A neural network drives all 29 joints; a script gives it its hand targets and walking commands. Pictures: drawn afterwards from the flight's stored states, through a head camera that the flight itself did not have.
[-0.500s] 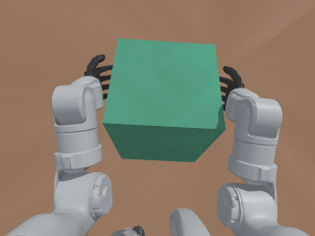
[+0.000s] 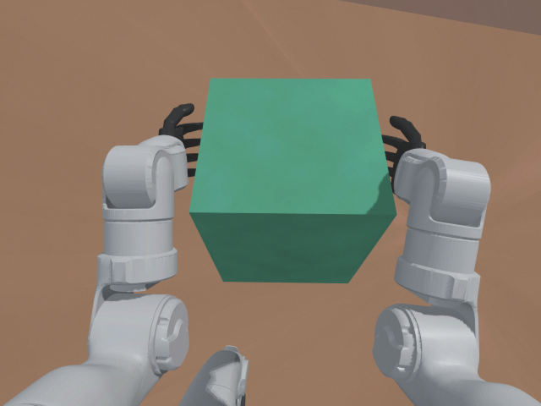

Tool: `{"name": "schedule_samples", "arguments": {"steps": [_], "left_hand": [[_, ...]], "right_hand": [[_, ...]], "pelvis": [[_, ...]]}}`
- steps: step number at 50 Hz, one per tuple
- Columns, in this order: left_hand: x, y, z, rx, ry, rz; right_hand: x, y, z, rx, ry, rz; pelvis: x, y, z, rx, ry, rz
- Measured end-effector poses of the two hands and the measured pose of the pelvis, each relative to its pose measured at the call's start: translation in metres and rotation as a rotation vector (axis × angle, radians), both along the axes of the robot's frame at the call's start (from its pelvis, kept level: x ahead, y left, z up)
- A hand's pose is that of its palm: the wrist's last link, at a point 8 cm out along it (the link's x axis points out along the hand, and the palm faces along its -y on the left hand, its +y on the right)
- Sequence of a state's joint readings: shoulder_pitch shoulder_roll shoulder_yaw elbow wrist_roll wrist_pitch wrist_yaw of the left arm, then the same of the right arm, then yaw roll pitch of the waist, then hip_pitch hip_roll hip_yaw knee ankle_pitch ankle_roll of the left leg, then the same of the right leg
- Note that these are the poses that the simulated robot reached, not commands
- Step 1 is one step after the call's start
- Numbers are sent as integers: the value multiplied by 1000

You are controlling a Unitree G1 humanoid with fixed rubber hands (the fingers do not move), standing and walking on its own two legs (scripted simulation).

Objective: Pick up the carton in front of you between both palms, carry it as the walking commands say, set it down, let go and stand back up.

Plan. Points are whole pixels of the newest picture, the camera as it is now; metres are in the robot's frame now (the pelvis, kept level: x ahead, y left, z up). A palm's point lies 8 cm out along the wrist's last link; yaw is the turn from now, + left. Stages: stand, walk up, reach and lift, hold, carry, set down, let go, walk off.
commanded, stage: carry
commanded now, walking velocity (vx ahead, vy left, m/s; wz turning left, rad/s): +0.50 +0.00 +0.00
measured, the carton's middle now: (287, 193) +0.40 +0.04 +0.07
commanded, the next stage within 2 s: none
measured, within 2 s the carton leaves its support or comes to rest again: neither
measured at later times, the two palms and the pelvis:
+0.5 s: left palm out of the picture +0.71 +0.15 +0.20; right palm (425, 25) +0.68 -0.15 +0.20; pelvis +0.31 +0.02 +0.02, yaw -1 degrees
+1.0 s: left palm out of the picture +1.00 +0.18 +0.23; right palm out of the picture +0.99 -0.12 +0.23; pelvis +0.61 +0.04 +0.05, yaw -1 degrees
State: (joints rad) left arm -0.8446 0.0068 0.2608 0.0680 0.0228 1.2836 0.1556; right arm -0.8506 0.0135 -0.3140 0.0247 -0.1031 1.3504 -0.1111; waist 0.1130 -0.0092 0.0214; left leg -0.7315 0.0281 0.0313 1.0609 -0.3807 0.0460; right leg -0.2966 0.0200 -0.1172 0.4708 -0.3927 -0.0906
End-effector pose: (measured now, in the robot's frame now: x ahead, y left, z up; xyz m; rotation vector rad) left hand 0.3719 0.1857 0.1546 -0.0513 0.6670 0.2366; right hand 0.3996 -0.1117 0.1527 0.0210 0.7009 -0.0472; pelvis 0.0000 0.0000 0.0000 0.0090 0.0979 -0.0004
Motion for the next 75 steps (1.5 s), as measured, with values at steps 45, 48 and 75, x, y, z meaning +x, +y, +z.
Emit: {"name": "schedule_samples", "arguments": {"steps": [45,48,75], "left_hand": [[552,1,75,7,-43,-43],[602,0,76,7,-44,-96],[892,-12,89,40,84,-38]], "right_hand": [[538,-1,76,-22,-49,-42],[572,-3,78,-56,-51,-74],[888,-13,92,-39,71,-10]], "pelvis": [[548,17,52,0,3,-5],[592,30,44,18,-14,-19],[898,-1,95,-20,-17,-1]]}}
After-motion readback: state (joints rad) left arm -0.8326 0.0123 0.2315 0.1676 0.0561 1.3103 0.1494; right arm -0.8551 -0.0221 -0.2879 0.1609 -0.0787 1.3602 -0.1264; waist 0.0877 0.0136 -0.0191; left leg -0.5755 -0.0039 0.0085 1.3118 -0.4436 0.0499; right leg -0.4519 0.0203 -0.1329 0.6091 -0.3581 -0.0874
